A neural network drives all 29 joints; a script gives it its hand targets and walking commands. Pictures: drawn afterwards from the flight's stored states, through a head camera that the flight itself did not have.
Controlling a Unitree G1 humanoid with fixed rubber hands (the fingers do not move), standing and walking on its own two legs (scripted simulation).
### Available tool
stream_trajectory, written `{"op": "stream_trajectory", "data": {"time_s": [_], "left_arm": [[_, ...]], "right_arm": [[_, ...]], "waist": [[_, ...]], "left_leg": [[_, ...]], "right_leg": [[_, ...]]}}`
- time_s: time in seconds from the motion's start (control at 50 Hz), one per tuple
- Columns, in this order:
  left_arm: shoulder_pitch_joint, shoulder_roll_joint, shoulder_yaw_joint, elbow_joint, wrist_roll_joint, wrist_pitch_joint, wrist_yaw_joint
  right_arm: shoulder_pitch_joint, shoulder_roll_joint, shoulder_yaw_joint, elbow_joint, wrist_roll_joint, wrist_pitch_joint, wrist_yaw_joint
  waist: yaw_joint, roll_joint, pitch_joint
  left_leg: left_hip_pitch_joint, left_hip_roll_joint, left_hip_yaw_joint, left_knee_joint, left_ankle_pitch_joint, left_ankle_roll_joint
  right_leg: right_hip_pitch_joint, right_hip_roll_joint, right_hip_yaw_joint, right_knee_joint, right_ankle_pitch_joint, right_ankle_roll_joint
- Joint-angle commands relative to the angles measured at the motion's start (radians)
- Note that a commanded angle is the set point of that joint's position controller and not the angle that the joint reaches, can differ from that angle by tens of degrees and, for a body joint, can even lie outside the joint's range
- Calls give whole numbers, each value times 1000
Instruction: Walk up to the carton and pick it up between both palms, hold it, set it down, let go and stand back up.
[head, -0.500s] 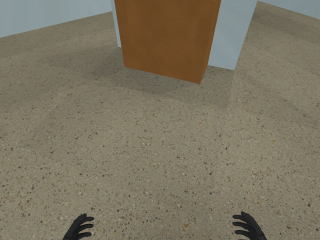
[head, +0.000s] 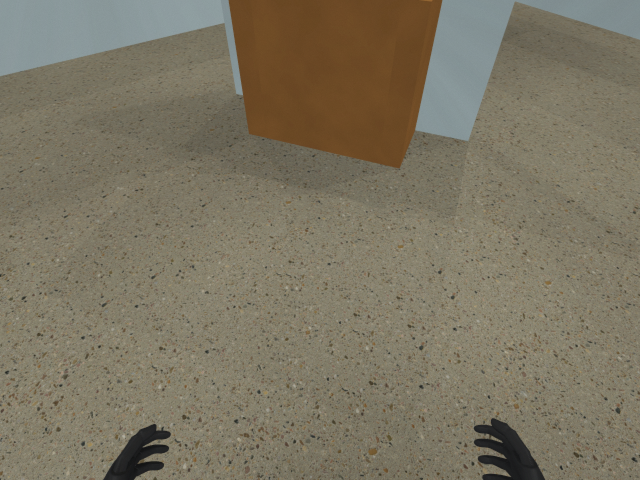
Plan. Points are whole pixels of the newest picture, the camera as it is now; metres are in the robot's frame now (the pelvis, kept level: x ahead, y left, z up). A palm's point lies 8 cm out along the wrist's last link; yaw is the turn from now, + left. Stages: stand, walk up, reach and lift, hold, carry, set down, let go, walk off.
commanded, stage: stand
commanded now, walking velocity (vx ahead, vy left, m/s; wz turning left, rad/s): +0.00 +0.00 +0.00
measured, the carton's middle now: out of the picture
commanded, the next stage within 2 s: walk up in 0.48 s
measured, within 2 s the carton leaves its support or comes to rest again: neither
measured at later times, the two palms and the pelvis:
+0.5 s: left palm out of the picture +0.13 +0.26 -0.08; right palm out of the picture +0.13 -0.25 -0.09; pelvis -0.01 +0.00 +0.00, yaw +0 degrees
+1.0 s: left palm (142, 421) +0.23 +0.24 -0.05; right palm out of the picture +0.08 -0.38 -0.09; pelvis +0.04 -0.05 -0.01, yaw -10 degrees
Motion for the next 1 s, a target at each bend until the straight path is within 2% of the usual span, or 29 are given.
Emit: {"op": "stream_trajectory", "data": {"time_s": [0.0,0.64,0.66,0.68,0.7,0.72,0.74,0.76,0.78,0.8,0.82,0.86,0.88,0.9,0.92,0.94,0.96,0.98], "left_arm": [[-61,214,87,-30,11,-36,11],[-68,227,81,45,7,-38,11],[82,337,119,39,9,-45,-24],[82,368,130,48,10,-48,-39],[26,355,125,35,8,-51,-49],[-40,323,114,15,4,-54,-53],[-89,285,99,0,7,-58,-52],[-104,288,96,-9,18,-64,-47],[-108,309,101,0,16,-68,-48],[-109,320,104,6,12,-70,-52],[-94,324,104,10,6,-71,-60],[-40,333,107,29,-3,-72,-77],[19,341,112,50,-10,-70,-81],[121,340,119,90,-15,-67,-82],[235,355,134,142,-11,-67,-77],[367,403,158,191,-5,-72,-61],[473,491,183,202,14,-79,-38],[394,550,176,151,5,-88,-28]], "right_arm": [[-56,-274,-71,-39,-23,-26,-7],[-70,-282,-68,34,-25,-26,-4],[-39,-430,-125,-10,-46,-47,42],[-51,-444,-128,-21,-56,-53,59],[-25,-446,-131,-24,-57,-55,66],[41,-448,-138,-7,-56,-59,67],[120,-474,-156,15,-58,-68,62],[148,-482,-168,23,-60,-76,60],[151,-477,-170,26,-53,-78,61],[123,-472,-166,23,-53,-75,60],[79,-468,-162,11,-56,-71,61],[-17,-473,-154,-15,-59,-66,71],[-63,-471,-151,-22,-59,-63,76],[-127,-471,-144,-32,-57,-56,81],[-149,-439,-130,-39,-61,-44,82],[-111,-380,-105,-38,-63,-34,81],[-110,-306,-71,-60,-56,-37,82],[-122,-338,-69,-104,-43,-41,80]], "waist": [[-3,-11,-68],[0,-3,-8],[3,69,-109],[-10,48,-33],[-44,45,32],[-86,104,63],[-122,231,80],[-142,185,91],[-136,124,71],[-118,104,65],[-95,116,56],[-40,185,53],[1,195,54],[67,188,56],[115,119,33],[160,-72,-11],[219,-369,-30],[175,-351,16]], "left_leg": [[42,84,-82,-111,258,77],[14,90,-113,-168,154,79],[86,108,-125,-132,-340,103],[77,113,-189,-166,-513,116],[120,139,-229,-255,-574,136],[236,208,-303,-372,-621,177],[346,354,-463,-482,-614,235],[395,436,-513,-505,-494,278],[382,433,-499,-512,-452,286],[348,413,-437,-505,-398,276],[305,386,-351,-493,-357,255],[147,320,-181,-472,-302,209],[31,289,-121,-455,-322,190],[-121,243,-34,-396,-376,163],[-244,187,25,-249,-401,135],[-397,109,96,33,-397,95],[-549,19,185,409,-264,45],[-662,-31,35,526,-235,24]], "right_leg": [[48,-80,86,-114,264,-60],[32,-80,102,-160,171,-61],[-52,-70,253,-167,-319,-151],[-187,-64,293,-186,-464,-144],[-313,-33,233,-164,-444,-111],[-436,12,103,-48,-305,-74],[-550,23,-17,168,-110,-60],[-622,-48,21,255,-104,-44],[-590,-67,44,268,-100,-38],[-536,-86,53,239,-84,-29],[-463,-95,45,182,-79,-23],[-245,-74,-17,65,-41,-25],[-97,-55,-50,17,5,-30],[107,-31,-93,-58,70,-37],[293,12,-103,-85,65,-41],[502,39,-55,-109,-26,-43],[563,-155,292,-290,-291,-59],[468,-355,841,-553,-471,-162]]}}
